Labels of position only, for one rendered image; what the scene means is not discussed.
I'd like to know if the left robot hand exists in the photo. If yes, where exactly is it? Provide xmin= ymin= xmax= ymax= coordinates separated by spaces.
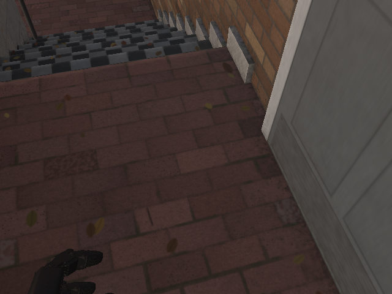
xmin=28 ymin=249 xmax=114 ymax=294

